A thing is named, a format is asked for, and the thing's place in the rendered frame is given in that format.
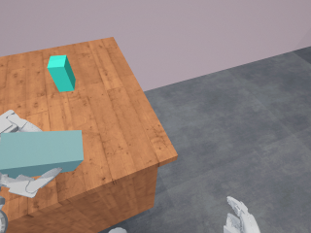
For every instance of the table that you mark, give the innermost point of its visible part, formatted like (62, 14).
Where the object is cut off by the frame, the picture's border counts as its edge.
(124, 143)

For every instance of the right robot hand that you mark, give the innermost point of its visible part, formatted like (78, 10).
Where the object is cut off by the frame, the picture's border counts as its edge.
(246, 224)

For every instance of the left robot hand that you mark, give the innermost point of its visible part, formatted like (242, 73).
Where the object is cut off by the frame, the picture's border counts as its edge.
(22, 185)

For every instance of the sponge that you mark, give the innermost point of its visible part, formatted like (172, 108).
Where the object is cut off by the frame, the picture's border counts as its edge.
(33, 154)

